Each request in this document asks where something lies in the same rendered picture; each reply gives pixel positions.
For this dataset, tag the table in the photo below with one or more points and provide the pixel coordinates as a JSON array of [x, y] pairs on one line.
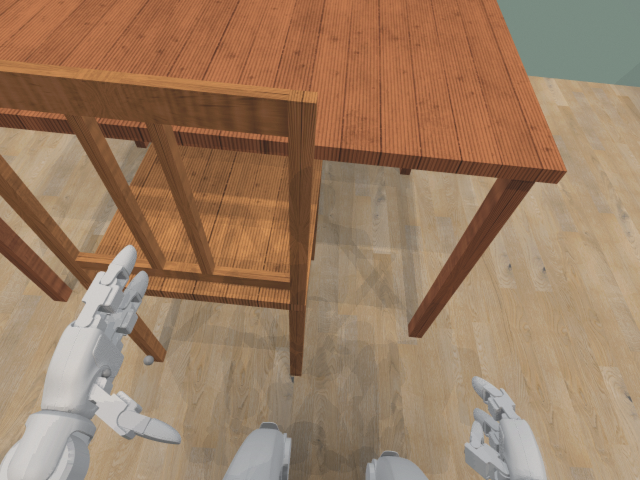
[[434, 85]]

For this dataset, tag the chair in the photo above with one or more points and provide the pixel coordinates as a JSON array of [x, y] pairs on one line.
[[207, 224]]

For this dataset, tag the robot left hand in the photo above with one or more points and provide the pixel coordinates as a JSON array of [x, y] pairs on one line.
[[91, 344]]

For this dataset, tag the robot right hand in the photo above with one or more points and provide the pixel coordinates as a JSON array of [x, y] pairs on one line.
[[511, 440]]

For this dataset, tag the robot left thigh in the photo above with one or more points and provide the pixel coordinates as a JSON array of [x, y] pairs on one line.
[[264, 455]]

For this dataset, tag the left robot shin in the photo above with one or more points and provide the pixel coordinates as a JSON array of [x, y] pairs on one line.
[[269, 425]]

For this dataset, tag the robot left forearm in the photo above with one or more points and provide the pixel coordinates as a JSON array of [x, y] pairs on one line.
[[54, 447]]

